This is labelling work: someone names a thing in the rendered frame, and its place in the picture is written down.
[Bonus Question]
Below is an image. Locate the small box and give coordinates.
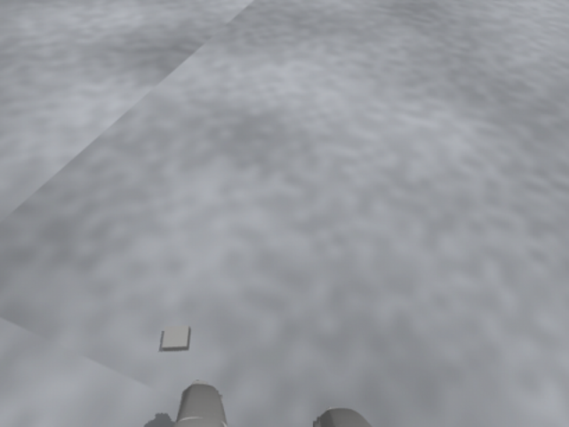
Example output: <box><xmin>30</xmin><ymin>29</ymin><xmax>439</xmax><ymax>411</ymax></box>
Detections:
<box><xmin>162</xmin><ymin>326</ymin><xmax>191</xmax><ymax>351</ymax></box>

